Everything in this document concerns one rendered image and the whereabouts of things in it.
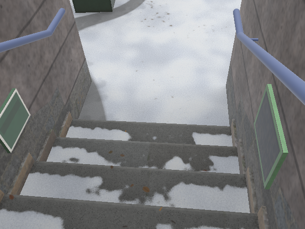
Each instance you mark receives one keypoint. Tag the stairs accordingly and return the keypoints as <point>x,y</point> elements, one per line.
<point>108,174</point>

